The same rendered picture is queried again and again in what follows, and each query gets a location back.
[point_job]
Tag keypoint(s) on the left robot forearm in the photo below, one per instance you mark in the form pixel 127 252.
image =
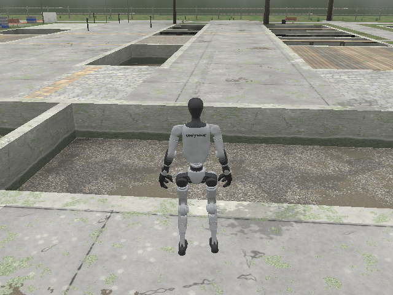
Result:
pixel 166 164

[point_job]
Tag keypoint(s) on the robot right upper arm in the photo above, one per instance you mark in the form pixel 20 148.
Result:
pixel 215 130

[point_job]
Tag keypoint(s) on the robot left upper arm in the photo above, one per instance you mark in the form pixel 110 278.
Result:
pixel 176 131

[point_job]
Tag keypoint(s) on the robot left thigh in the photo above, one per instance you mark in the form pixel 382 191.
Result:
pixel 182 184

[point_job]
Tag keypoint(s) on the right robot hand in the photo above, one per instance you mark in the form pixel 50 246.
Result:
pixel 226 177

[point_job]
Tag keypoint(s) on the robot torso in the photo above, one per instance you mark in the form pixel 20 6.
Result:
pixel 196 149

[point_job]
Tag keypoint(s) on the left robot hand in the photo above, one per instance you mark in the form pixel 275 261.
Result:
pixel 162 180

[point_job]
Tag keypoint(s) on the right robot forearm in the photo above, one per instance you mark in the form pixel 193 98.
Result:
pixel 224 164

